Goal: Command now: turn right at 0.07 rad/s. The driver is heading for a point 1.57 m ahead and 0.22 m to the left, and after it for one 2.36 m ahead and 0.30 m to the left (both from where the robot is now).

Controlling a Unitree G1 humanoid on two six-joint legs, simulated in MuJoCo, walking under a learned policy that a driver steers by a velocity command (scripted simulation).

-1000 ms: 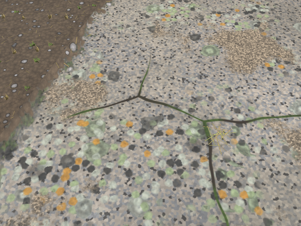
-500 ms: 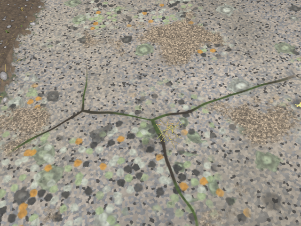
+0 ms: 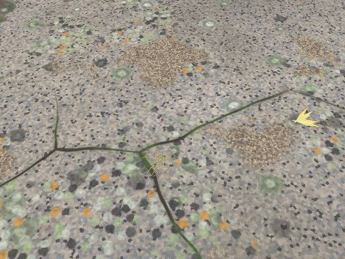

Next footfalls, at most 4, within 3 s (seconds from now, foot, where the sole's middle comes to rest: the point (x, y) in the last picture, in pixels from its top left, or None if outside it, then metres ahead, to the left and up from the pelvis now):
1.64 right None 0.41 -0.11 -0.78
2.18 left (145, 203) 0.72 0.14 -0.78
2.72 right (195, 143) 1.04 -0.09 -0.78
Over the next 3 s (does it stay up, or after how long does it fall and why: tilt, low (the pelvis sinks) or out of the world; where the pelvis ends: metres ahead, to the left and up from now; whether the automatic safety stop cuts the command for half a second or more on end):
stays up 1.01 -0.01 0.01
